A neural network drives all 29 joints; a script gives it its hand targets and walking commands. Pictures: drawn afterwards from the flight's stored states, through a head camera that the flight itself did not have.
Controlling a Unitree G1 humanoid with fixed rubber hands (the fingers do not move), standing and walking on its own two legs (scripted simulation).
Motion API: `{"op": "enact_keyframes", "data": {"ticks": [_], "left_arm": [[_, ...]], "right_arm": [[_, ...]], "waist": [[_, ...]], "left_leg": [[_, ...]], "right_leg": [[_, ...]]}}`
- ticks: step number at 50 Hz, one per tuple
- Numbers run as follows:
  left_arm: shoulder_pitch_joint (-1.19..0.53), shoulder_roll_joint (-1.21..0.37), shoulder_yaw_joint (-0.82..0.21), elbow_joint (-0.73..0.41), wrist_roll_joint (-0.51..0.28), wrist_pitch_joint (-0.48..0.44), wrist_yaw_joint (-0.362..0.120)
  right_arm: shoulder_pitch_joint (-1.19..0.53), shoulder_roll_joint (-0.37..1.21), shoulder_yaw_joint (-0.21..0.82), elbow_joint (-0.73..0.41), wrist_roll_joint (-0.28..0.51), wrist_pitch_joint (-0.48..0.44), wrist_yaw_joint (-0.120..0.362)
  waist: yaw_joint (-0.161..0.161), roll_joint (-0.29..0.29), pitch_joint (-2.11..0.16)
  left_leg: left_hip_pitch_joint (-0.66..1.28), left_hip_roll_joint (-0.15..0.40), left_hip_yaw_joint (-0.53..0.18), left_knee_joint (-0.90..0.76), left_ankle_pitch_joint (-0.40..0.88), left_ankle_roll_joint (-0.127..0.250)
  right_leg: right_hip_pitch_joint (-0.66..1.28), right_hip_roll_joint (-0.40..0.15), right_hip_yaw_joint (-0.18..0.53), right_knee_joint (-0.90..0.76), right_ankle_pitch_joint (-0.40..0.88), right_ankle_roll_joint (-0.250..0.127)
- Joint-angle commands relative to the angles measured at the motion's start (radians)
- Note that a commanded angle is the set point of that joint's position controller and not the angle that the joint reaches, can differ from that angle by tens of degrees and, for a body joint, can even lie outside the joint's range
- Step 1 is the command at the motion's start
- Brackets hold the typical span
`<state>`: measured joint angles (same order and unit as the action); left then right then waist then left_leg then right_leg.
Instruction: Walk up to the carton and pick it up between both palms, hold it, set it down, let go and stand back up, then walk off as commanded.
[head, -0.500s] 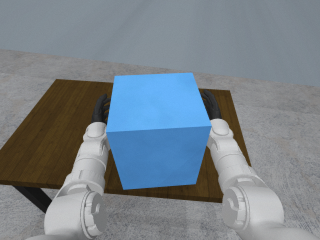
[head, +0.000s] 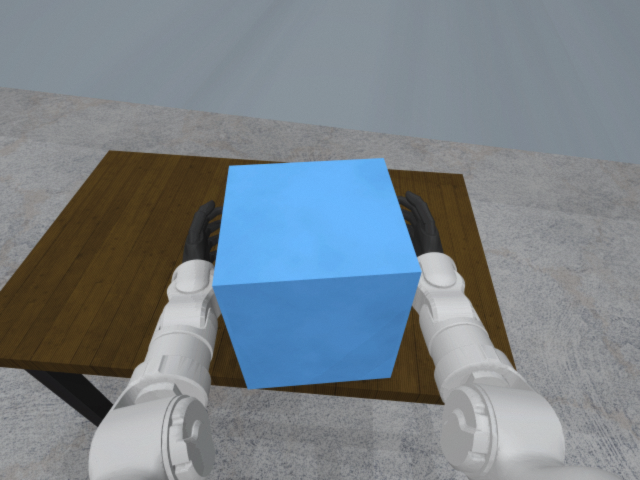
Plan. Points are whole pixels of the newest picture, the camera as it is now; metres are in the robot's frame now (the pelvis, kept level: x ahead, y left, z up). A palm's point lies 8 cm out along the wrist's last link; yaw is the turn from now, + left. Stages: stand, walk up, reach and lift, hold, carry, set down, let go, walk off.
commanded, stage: set down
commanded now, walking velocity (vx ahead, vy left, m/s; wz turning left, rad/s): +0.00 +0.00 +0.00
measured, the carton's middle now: (313, 277) +0.38 +0.02 +0.03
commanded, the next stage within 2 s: none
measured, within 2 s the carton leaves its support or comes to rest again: neither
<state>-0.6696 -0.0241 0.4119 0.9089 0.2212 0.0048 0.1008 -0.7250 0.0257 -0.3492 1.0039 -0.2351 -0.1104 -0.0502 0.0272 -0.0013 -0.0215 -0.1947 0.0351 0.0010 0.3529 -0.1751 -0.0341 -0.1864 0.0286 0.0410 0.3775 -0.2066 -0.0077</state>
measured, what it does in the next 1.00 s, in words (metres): stands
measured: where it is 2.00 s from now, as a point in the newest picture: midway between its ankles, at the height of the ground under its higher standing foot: outside the picture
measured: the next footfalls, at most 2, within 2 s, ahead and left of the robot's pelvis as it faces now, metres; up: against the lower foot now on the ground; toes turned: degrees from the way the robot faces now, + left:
none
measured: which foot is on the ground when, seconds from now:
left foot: down 0.00-1.00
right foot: down 0.00-1.00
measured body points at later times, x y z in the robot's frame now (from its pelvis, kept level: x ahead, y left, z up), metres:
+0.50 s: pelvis +0.00 +0.00 +0.00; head +0.01 +0.00 +0.45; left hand +0.39 +0.17 +0.06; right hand +0.40 -0.13 +0.07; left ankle +0.01 +0.14 -0.75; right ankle -0.01 -0.11 -0.75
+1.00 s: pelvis +0.00 +0.00 +0.00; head +0.03 +0.00 +0.45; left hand +0.39 +0.18 +0.05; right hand +0.42 -0.13 +0.06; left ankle +0.01 +0.14 -0.75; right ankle -0.01 -0.11 -0.75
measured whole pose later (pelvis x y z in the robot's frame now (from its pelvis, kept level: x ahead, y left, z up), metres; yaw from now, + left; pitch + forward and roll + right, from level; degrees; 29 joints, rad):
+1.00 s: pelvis +0.00 +0.00 +0.00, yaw +0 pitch +4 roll +0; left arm -0.66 -0.04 0.26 0.92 0.15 -0.07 0.19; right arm -0.71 -0.11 -0.17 1.05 0.07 -0.17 -0.06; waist 0.09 0.00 0.00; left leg -0.26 0.04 0.00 0.37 -0.18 -0.03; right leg -0.25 0.03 0.04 0.38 -0.20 -0.01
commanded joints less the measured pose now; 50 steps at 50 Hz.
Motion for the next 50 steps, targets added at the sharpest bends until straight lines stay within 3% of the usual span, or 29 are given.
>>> {"op": "enact_keyframes", "data": {"ticks": [1,4,6,7,8,9,10,12,13,14,15,16,19,20,22,23,27,29,32,33,34,35,36,37,41,45,48,49,50], "left_arm": [[-0.602,-0.61,-0.276,-0.165,0.087,-0.093,-0.122],[-0.572,-0.597,-0.254,-0.15,0.1,-0.099,-0.134],[-0.574,-0.59,-0.246,-0.159,0.104,-0.117,-0.132],[-0.568,-0.582,-0.242,-0.133,0.106,-0.112,-0.132],[-0.564,-0.573,-0.216,-0.108,0.124,-0.107,-0.135],[-0.566,-0.587,-0.245,-0.136,0.099,-0.118,-0.137],[-0.555,-0.577,-0.236,-0.126,0.097,-0.129,-0.141],[-0.527,-0.58,-0.222,-0.097,0.127,-0.118,-0.137],[-0.545,-0.583,-0.22,-0.095,0.122,-0.121,-0.139],[-0.559,-0.523,-0.202,-0.113,0.121,-0.13,-0.132],[-0.517,-0.576,-0.192,-0.105,0.142,-0.126,-0.14],[-0.535,-0.521,-0.197,-0.111,0.126,-0.136,-0.129],[-0.52,-0.545,-0.151,-0.089,0.174,-0.126,-0.136],[-0.539,-0.515,-0.17,-0.114,0.154,-0.123,-0.127],[-0.508,-0.564,-0.147,-0.105,0.178,-0.118,-0.137],[-0.499,-0.481,-0.133,-0.091,0.17,-0.11,-0.134],[-0.479,-0.434,-0.134,-0.116,0.164,-0.109,-0.118],[-0.485,-0.516,-0.135,-0.14,0.19,-0.12,-0.122],[-0.441,-0.444,-0.114,-0.111,0.185,-0.109,-0.127],[-0.448,-0.383,-0.106,-0.116,0.174,-0.109,-0.114],[-0.42,-0.266,-0.079,-0.099,0.161,-0.114,-0.096],[-0.413,-0.281,-0.069,-0.119,0.162,-0.114,-0.089],[-0.422,-0.196,-0.067,-0.133,0.148,-0.116,-0.067],[-0.417,-0.142,-0.044,-0.132,0.148,-0.117,-0.047],[-0.467,0.149,-0.082,-0.108,-0.007,-0.114,0.059],[-0.522,0.113,-0.205,-0.124,-0.16,-0.123,0.097],[-0.401,0.063,-0.275,-0.194,-0.205,-0.13,0.102],[-0.373,0.091,-0.244,-0.148,-0.19,-0.131,0.093],[-0.315,0.059,-0.287,-0.22,-0.197,-0.141,0.095]], "right_arm": [[-0.519,0.578,0.194,-0.096,-0.048,-0.115,0.162],[-0.482,0.573,0.173,-0.079,-0.075,-0.111,0.159],[-0.489,0.598,0.185,-0.081,-0.07,-0.118,0.165],[-0.483,0.568,0.177,-0.072,-0.066,-0.121,0.164],[-0.478,0.564,0.163,-0.069,-0.087,-0.115,0.165],[-0.477,0.575,0.179,-0.076,-0.079,-0.122,0.158],[-0.49,0.59,0.185,-0.095,-0.083,-0.13,0.158],[-0.481,0.552,0.151,-0.065,-0.098,-0.131,0.161],[-0.453,0.56,0.115,-0.031,-0.118,-0.122,0.161],[-0.444,0.496,0.117,-0.041,-0.102,-0.125,0.161],[-0.444,0.559,0.132,-0.046,-0.116,-0.119,0.165],[-0.452,0.487,0.126,-0.074,-0.1,-0.136,0.159],[-0.447,0.542,0.078,-0.043,-0.145,-0.118,0.158],[-0.441,0.477,0.068,-0.048,-0.132,-0.125,0.161],[-0.438,0.542,0.06,-0.054,-0.162,-0.117,0.172],[-0.418,0.461,0.04,-0.022,-0.156,-0.116,0.17],[-0.437,0.394,0.069,-0.07,-0.126,-0.129,0.169],[-0.453,0.493,0.065,-0.081,-0.154,-0.136,0.164],[-0.4,0.447,0.05,-0.056,-0.153,-0.131,0.152],[-0.4,0.37,0.041,-0.062,-0.142,-0.131,0.14],[-0.382,0.237,0.032,-0.037,-0.117,-0.13,0.129],[-0.376,0.274,0.036,-0.033,-0.105,-0.126,0.12],[-0.369,0.178,0.028,-0.025,-0.076,-0.127,0.107],[-0.371,0.123,0.019,-0.022,-0.069,-0.123,0.089],[-0.427,-0.22,0.143,0.024,0.18,-0.101,0.019],[-0.524,-0.232,0.276,-0.001,0.316,-0.089,-0.018],[-0.473,-0.255,0.334,-0.029,0.382,-0.105,-0.024],[-0.444,-0.265,0.345,0.019,0.383,-0.101,-0.025],[-0.404,-0.282,0.354,-0.02,0.4,-0.114,-0.024]], "waist": [[0.014,-0.017,-0.478],[-0.002,-0.031,-0.445],[0.033,-0.013,-0.471],[0.016,-0.029,-0.434],[0.025,-0.031,-0.427],[0.009,-0.023,-0.433],[0.02,-0.038,-0.449],[0.017,-0.009,-0.396],[0.002,-0.037,-0.389],[0.016,-0.026,-0.434],[0.029,-0.035,-0.352],[0.025,-0.033,-0.419],[0.023,-0.022,-0.335],[0.009,-0.009,-0.357],[0.025,-0.035,-0.324],[0.019,-0.045,-0.325],[0.039,-0.013,-0.384],[0.039,-0.042,-0.362],[0.031,-0.058,-0.328],[0.016,-0.056,-0.335],[0.041,-0.052,-0.331],[0.044,-0.057,-0.328],[0.045,-0.036,-0.325],[0.065,-0.038,-0.296],[0.083,0.01,-0.326],[0.066,-0.051,-0.427],[0.038,-0.052,-0.573],[0.052,-0.046,-0.565],[0.026,-0.026,-0.635]], "left_leg": [[0.081,-0.022,0.098,-0.018,0.352,-0.015],[0.067,-0.024,0.099,-0.029,0.298,-0.008],[0.057,-0.027,0.11,-0.025,0.287,-0.005],[0.064,-0.024,0.104,-0.026,0.275,-0.003],[0.052,-0.028,0.113,-0.032,0.276,-0.004],[0.033,-0.029,0.101,-0.027,0.299,-0.007],[0.012,-0.036,0.112,-0.024,0.279,-0.002],[0.047,-0.025,0.103,-0.028,0.313,-0.018],[0.041,-0.028,0.112,-0.029,0.272,-0.007],[0.042,-0.028,0.114,-0.03,0.286,-0.013],[0.039,-0.031,0.111,-0.038,0.26,0.0],[0.058,-0.029,0.11,-0.031,0.296,-0.013],[0.026,-0.038,0.115,-0.052,0.226,-0.001],[0.061,-0.032,0.115,-0.052,0.245,-0.011],[0.056,-0.029,0.114,-0.059,0.212,0.003],[0.064,-0.027,0.117,-0.061,0.218,0.005],[0.088,-0.03,0.127,-0.041,0.294,-0.009],[0.074,-0.036,0.129,-0.042,0.291,0.002],[0.041,-0.037,0.128,-0.047,0.241,0.015],[0.039,-0.038,0.124,-0.05,0.275,0.01],[0.038,-0.038,0.13,-0.051,0.283,0.007],[0.031,-0.036,0.133,-0.049,0.267,0.018],[0.034,-0.033,0.128,-0.041,0.272,0.009],[0.008,-0.032,0.136,-0.039,0.26,0.011],[-0.032,-0.029,0.129,0.01,0.288,-0.005],[-0.099,-0.026,0.116,0.059,0.238,-0.005],[-0.05,-0.015,0.093,0.109,0.385,-0.019],[-0.056,-0.015,0.094,0.104,0.367,-0.016],[-0.029,-0.012,0.074,0.133,0.459,-0.028]], "right_leg": [[0.142,0.006,-0.107,-0.061,0.324,0.026],[0.161,0.0,-0.105,-0.062,0.314,0.027],[0.152,-0.006,-0.093,-0.064,0.296,0.026],[0.133,-0.001,-0.102,-0.063,0.288,0.028],[0.139,-0.001,-0.107,-0.069,0.272,0.03],[0.162,-0.001,-0.102,-0.057,0.312,0.029],[0.202,-0.009,-0.097,-0.048,0.334,0.034],[0.131,-0.001,-0.115,-0.057,0.277,0.03],[0.13,0.0,-0.112,-0.067,0.247,0.03],[0.136,0.005,-0.108,-0.054,0.27,0.029],[0.142,-0.004,-0.1,-0.071,0.242,0.028],[0.139,0.004,-0.1,-0.057,0.276,0.024],[0.134,-0.006,-0.098,-0.072,0.207,0.033],[0.099,0.003,-0.115,-0.072,0.188,0.027],[0.094,-0.002,-0.111,-0.089,0.154,0.027],[0.096,0.003,-0.113,-0.088,0.162,0.028],[0.1,0.005,-0.102,-0.08,0.216,0.026],[0.104,0.003,-0.107,-0.088,0.218,0.03],[0.141,-0.004,-0.092,-0.083,0.243,0.037],[0.149,0.002,-0.097,-0.076,0.262,0.039],[0.154,0.003,-0.087,-0.075,0.263,0.042],[0.162,-0.001,-0.083,-0.077,0.269,0.04],[0.142,0.001,-0.086,-0.069,0.242,0.039],[0.146,0.001,-0.078,-0.07,0.249,0.038],[0.114,0.028,-0.041,-0.044,0.258,0.021],[0.077,0.03,-0.023,0.004,0.302,0.017],[0.085,0.046,-0.028,0.036,0.474,0.01],[0.084,0.037,-0.022,0.029,0.471,0.01],[0.102,0.048,-0.029,0.052,0.579,0.005]]}}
